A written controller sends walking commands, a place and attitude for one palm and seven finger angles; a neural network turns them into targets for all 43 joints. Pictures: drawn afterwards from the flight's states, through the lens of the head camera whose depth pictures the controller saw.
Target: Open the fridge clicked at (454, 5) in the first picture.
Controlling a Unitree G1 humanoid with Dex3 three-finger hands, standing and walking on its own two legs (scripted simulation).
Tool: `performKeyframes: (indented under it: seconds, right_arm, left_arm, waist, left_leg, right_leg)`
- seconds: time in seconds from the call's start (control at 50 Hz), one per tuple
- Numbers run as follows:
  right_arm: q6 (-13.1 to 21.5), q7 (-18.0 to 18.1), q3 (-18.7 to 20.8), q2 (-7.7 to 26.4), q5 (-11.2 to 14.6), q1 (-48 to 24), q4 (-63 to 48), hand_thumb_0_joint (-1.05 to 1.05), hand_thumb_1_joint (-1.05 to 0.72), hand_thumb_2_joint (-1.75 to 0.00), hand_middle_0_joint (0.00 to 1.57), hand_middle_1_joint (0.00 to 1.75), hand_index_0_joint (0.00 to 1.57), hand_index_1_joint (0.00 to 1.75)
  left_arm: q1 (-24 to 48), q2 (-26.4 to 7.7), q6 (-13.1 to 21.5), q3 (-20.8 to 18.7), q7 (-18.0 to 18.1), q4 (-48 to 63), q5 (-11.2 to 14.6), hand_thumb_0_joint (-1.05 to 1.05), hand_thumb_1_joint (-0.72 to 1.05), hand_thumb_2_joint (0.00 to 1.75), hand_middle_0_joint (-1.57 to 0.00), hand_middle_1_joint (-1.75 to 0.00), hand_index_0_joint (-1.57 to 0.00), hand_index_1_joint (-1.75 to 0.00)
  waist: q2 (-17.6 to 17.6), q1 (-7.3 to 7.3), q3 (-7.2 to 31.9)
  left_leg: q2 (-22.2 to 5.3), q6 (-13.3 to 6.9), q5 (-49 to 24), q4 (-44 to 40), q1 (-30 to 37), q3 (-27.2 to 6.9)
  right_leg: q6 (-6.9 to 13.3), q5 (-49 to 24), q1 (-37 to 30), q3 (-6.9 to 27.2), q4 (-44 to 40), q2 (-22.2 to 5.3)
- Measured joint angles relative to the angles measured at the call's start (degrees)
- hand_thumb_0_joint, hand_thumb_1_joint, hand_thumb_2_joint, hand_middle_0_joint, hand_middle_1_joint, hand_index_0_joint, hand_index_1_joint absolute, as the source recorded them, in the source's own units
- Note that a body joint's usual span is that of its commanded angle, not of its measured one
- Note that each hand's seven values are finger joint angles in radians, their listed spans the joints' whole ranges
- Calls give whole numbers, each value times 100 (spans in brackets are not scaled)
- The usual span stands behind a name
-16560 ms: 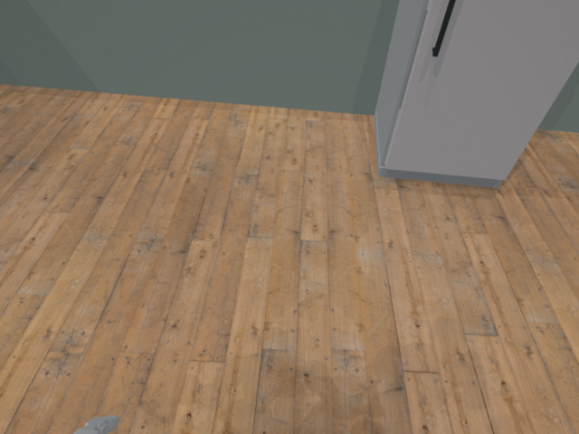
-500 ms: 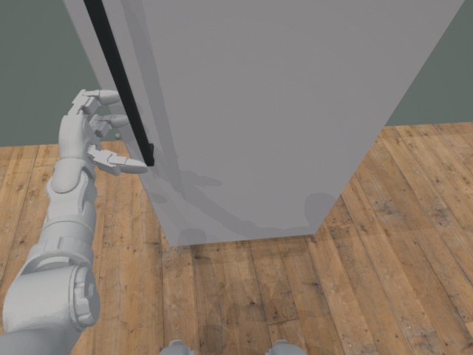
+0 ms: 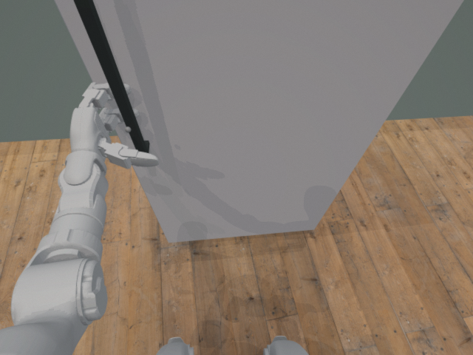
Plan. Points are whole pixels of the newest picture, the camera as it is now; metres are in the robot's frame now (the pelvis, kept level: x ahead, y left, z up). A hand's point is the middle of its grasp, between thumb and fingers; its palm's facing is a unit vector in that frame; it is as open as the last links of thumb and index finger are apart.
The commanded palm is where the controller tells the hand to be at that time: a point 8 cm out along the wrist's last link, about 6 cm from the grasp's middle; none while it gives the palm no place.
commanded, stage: slide the fingers in behind the handle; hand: left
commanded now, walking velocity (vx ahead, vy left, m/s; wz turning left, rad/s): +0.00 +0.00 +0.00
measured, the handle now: (110, 57) +0.52 +0.17 +0.20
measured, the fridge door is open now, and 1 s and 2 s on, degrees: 0 0 0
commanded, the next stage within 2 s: grip the handle and tug to test in 0.90 s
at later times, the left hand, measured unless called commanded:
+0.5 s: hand (136, 134) +0.46 +0.15 +0.10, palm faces +0.06 -1.00 +0.00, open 14.2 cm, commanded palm +0.43 +0.20 +0.10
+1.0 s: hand (135, 133) +0.46 +0.15 +0.10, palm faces +0.04 -1.00 +0.01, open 14.0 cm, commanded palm +0.43 +0.21 +0.10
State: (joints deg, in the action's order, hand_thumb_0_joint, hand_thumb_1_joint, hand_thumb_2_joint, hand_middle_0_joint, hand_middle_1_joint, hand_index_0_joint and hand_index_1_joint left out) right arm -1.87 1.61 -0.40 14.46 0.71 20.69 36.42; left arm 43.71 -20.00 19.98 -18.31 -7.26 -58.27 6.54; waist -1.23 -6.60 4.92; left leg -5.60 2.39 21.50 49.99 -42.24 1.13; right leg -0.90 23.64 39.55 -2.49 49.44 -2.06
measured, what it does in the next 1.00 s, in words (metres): stands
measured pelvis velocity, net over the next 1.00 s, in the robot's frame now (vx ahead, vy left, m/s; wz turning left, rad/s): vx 0.00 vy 0.00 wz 0.00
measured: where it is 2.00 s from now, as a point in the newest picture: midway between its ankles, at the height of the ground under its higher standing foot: outside the picture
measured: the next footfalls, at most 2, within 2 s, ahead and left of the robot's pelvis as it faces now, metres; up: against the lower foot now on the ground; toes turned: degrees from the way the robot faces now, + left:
none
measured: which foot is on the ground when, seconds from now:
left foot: down 0.00-1.00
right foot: down 0.00-1.00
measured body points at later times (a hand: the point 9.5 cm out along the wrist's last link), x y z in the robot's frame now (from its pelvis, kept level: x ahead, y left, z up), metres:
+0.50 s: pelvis +0.00 +0.00 +0.00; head +0.07 +0.00 +0.45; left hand +0.45 +0.20 +0.10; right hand +0.07 -0.26 -0.12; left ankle +0.02 +0.15 -0.69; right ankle +0.00 -0.13 -0.69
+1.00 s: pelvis +0.00 +0.00 +0.00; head +0.07 +0.01 +0.45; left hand +0.45 +0.21 +0.10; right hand +0.05 -0.26 -0.12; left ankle +0.02 +0.15 -0.69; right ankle +0.00 -0.13 -0.69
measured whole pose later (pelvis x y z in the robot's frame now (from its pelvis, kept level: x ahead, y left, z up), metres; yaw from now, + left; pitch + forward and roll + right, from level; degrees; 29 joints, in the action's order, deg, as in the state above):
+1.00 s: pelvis +0.00 +0.00 +0.00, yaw +0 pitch +13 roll -1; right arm -1.9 1.0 -0.1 14.1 0.5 20.1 37.2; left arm 42.4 -16.3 20.5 -15.7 -5.3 -56.7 6.9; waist -1.2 -5.8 5.1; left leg -5.2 2.0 21.2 49.4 -41.0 1.1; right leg -1.2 23.2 38.2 -2.3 48.6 -2.4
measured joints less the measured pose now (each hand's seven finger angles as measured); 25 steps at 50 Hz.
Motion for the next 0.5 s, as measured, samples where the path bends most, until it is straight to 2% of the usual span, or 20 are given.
performKeyframes:
  seconds: [0.16,0.3,0.42,0.5]
  right_arm:
    - [-49,-37,53,-19,10,144,91,1,-91,-90,20,30,20,30]
    - [-47,-54,54,-37,5,28,24,1,-91,-90,20,30,20,30]
    - [27,-63,64,-45,-1,-114,-20,0,-91,-90,20,30,20,30]
    - [47,-59,51,-41,-3,-164,15,0,-91,-90,20,30,20,30]
  left_arm:
    - [-256,187,-32,152,-36,284,160,-1,-50,30,-30,-120,-30,-120]
    - [-434,368,-75,196,100,404,93,-1,-50,30,-30,-120,-30,-120]
    - [-432,412,-41,277,285,453,87,-1,-50,30,-27,-119,-26,-118]
    - [-355,423,9,312,280,389,63,-1,-50,30,-27,-119,-26,-118]
  waist:
    - [-54,92,87]
    - [-35,101,88]
    - [-26,110,43]
    - [-14,134,18]
  left_leg:
    - [-6,8,19,-92,151,9]
    - [4,7,9,-143,274,19]
    - [7,8,0,-131,276,23]
    - [20,3,-4,-115,252,7]
  right_leg:
    - [1,9,-154,2,-105,10]
    - [0,7,-265,10,-138,2]
    - [0,-1,-263,18,-121,1]
    - [-3,3,-247,5,-104,-12]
